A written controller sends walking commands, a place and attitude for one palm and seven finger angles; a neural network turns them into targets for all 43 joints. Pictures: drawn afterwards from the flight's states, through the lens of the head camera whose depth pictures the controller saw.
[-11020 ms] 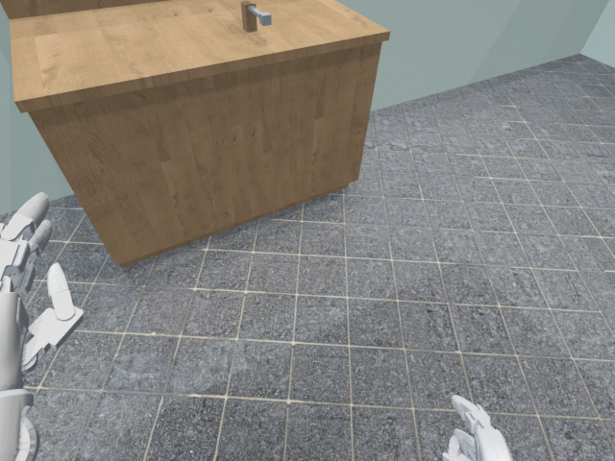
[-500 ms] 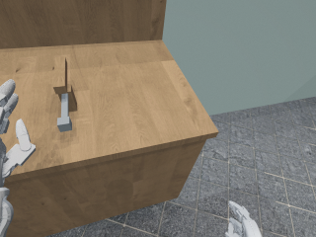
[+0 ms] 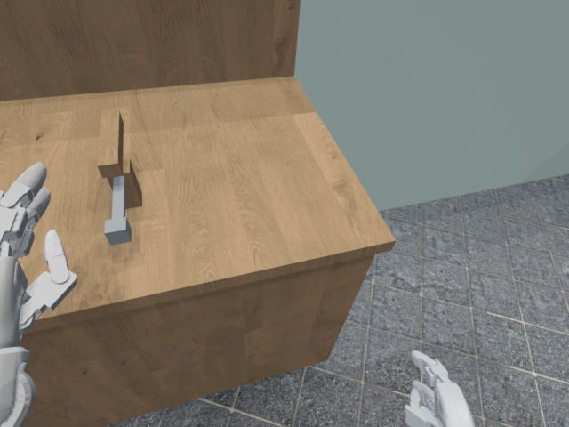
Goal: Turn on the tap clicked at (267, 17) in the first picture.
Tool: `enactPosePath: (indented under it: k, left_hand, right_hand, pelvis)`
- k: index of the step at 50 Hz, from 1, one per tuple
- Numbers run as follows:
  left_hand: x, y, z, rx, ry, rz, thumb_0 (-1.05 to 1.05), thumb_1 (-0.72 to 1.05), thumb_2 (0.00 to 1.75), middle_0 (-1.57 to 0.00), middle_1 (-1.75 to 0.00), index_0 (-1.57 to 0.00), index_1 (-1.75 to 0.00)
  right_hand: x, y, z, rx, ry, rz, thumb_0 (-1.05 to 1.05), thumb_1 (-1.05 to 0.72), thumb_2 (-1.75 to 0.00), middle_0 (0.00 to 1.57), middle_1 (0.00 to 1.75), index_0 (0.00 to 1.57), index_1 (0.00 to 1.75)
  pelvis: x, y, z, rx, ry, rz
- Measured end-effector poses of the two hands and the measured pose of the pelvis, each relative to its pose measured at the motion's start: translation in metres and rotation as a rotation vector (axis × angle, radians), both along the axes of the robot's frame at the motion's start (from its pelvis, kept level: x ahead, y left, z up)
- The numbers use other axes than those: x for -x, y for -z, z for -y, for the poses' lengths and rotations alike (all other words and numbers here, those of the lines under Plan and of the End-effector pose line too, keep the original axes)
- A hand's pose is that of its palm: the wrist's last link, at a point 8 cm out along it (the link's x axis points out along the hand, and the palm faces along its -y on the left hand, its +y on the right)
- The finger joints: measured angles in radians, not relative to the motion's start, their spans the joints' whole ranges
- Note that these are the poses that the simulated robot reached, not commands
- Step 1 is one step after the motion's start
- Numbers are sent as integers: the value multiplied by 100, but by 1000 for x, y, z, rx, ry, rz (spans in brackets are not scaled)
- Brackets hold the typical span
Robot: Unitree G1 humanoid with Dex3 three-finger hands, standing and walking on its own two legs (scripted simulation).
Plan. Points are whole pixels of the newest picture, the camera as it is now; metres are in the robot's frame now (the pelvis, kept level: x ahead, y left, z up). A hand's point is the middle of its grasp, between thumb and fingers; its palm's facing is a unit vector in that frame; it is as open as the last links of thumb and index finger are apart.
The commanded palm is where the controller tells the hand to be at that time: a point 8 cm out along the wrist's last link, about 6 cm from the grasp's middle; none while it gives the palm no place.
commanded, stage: look again from close up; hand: left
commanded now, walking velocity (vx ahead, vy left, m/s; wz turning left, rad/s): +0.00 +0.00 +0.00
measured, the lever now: (118, 231) +0.34 +0.28 +0.07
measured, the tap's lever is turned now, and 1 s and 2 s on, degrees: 0 0 0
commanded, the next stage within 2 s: come to a stop and stand still in 0.06 s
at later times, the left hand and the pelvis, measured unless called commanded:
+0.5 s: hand (47, 246) +0.24 +0.27 +0.18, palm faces +0.46 -0.78 -0.43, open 7.4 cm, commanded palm +0.16 +0.27 +0.17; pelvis +0.00 -0.01 +0.00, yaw +0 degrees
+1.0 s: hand (72, 271) +0.22 +0.25 +0.16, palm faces +0.41 -0.86 -0.30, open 7.4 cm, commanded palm +0.16 +0.28 +0.17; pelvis +0.00 +0.00 +0.00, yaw -1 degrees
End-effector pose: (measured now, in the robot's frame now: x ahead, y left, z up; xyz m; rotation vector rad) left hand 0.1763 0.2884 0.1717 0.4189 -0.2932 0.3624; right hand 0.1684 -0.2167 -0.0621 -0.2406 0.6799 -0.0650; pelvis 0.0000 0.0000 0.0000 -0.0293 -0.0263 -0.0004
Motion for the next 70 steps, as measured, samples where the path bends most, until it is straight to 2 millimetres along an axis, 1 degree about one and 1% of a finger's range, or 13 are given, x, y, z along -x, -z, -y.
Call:
enactPosePath:
  k: [12, 21, 24, 26, 28, 32, 34, 38, 43, 47, 51, 56, 70]
  left_hand:
    - [-3, 2, 9, 4, 5, -28, 2, 89, 90, -21, -30, -21, -30]
    - [-3, 4, 9, 8, -1, -46, 2, 89, 90, -21, -30, -21, -30]
    - [-15, -20, -14, -154, -18, 44, 2, 88, 90, -22, -30, -21, -30]
    - [-20, -24, -26, -119, -51, 88, 2, 89, 90, -22, -30, -21, -30]
    - [-21, -21, -22, -76, -44, 89, 2, 89, 90, -21, -30, -21, -30]
    - [-13, -4, 7, -28, 67, 19, 2, 90, 90, -21, -30, -20, -30]
    - [-7, 5, 13, -19, 102, -19, 1, 89, 90, -21, -30, -21, -30]
    - [0, 9, 1, -32, 71, -28, 1, 89, 90, -22, -30, -21, -30]
    - [5, -2, -13, -18, -13, 57, 2, 89, 90, -22, -30, -21, -30]
    - [1, -4, -7, 8, -12, 86, 2, 89, 90, -21, -30, -21, -30]
    - [-7, 2, 0, 17, 20, 53, 1, 89, 90, -21, -30, -21, -30]
    - [-14, 5, 3, 2, 42, 9, 2, 89, 90, -21, -30, -21, -30]
    - [-12, 2, 1, 1, 15, -11, 2, 89, 90, -21, -30, -21, -30]
  right_hand:
    - [2, 1, 15, 5, 29, -12, 1, -90, -90, 21, 30, 20, 30]
    - [-1, 2, 17, 10, 35, -19, 1, -90, -90, 20, 30, 20, 30]
    - [0, 5, 13, 36, -27, -37, 1, -90, -90, 20, 30, 20, 30]
    - [0, 4, 10, 12, -32, -27, 1, -90, -90, 20, 30, 20, 30]
    - [1, 3, 9, -12, -20, 5, 1, -90, -90, 20, 30, 20, 30]
    - [7, 0, 7, -32, 23, 46, 1, -90, -90, 21, 30, 20, 30]
    - [11, 0, 5, -26, 38, 44, 1, -90, -90, 21, 30, 20, 30]
    - [18, 2, 3, -1, 38, 12, 1, -90, -90, 21, 30, 20, 30]
    - [20, 3, 0, 12, 3, -8, 1, -90, -90, 21, 30, 20, 30]
    - [15, 2, -2, 8, -9, 1, 1, -90, -90, 21, 30, 20, 30]
    - [8, -1, -2, 3, -1, 16, 1, -90, -90, 21, 30, 20, 30]
    - [1, -4, 0, 1, 12, 27, 1, -90, -90, 21, 30, 20, 30]
    - [-6, -1, 6, 12, 17, -5, 1, -90, -90, 21, 30, 20, 30]
  pelvis:
    - [-2, -1, 8, 1, -1, -3]
    - [-4, 0, 8, 0, -3, -6]
    - [1, 1, 12, 3, -9, -22]
    - [4, 2, 10, 1, 5, -21]
    - [5, 3, 6, -2, 15, -17]
    - [5, 4, -2, -7, 27, -11]
    - [5, 4, -3, -8, 24, -9]
    - [6, 4, -2, -6, 12, -3]
    - [7, 4, -2, -2, 5, 0]
    - [4, 2, -2, 1, 9, -2]
    - [2, 2, -2, 2, 12, -6]
    - [-1, 1, -1, 1, 14, -10]
    - [-7, 0, 1, 1, 9, -9]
